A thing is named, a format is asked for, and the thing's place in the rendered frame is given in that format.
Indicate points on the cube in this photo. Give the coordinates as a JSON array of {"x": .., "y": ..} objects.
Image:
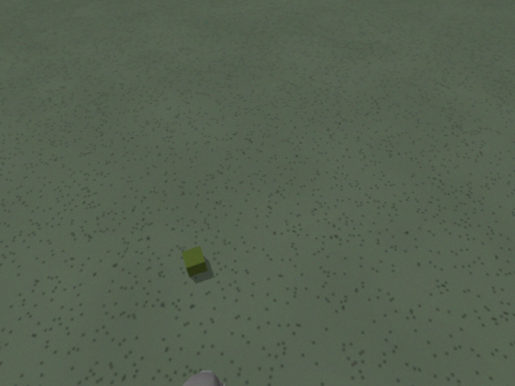
[{"x": 194, "y": 261}]

